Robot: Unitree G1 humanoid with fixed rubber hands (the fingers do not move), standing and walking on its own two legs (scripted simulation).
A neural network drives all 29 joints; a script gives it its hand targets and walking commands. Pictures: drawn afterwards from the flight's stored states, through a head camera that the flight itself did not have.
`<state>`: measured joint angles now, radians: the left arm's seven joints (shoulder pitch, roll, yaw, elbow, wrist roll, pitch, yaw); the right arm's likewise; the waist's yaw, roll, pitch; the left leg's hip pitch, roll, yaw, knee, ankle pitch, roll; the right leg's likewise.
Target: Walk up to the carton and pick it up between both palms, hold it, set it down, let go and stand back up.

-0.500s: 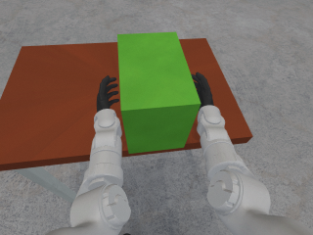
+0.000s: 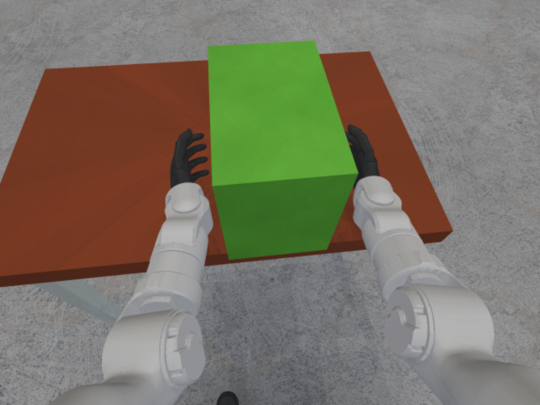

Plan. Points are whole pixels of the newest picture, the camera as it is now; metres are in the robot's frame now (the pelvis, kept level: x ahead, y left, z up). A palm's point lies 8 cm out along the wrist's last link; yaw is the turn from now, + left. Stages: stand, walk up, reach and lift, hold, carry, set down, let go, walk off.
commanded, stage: set down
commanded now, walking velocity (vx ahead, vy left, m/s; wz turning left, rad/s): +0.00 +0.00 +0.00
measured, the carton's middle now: (270, 153) +0.48 +0.07 +0.05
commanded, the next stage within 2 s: none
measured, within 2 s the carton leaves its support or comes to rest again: neither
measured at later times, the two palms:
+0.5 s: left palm (185, 178) +0.41 +0.19 +0.06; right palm (387, 159) +0.47 -0.11 +0.08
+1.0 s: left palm (170, 168) +0.40 +0.20 +0.10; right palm (398, 140) +0.46 -0.11 +0.12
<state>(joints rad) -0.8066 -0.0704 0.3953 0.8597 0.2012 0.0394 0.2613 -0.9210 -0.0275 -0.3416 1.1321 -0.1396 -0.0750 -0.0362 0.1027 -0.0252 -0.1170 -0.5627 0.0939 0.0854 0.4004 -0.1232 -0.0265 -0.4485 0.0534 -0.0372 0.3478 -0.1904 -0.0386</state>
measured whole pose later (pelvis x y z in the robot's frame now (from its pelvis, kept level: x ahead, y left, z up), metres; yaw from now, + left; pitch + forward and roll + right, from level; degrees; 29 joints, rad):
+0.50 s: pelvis -0.02 -0.01 -0.01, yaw +1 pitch +22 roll -1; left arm -0.87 0.04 0.19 0.87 -0.06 0.09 0.28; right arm -1.03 -0.22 0.04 1.14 0.23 0.04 -0.07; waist 0.10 -0.02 -0.21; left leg -0.74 0.09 0.04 0.47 -0.11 -0.04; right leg -0.65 0.06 -0.05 0.49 -0.22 -0.05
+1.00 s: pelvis -0.03 -0.02 -0.01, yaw +3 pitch +19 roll -1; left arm -0.89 0.11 0.14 0.76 -0.14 0.28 0.27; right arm -1.06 -0.27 0.07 1.03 0.33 0.18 -0.06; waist 0.07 -0.03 -0.20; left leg -0.71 0.08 -0.01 0.47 -0.10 -0.05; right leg -0.61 0.06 -0.08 0.50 -0.23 -0.07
